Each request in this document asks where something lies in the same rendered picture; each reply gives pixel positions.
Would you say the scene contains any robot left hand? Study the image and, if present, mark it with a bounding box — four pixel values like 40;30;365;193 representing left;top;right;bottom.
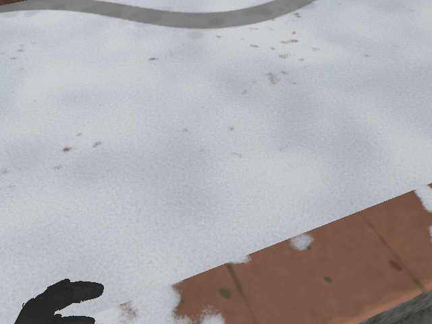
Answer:
14;279;104;324

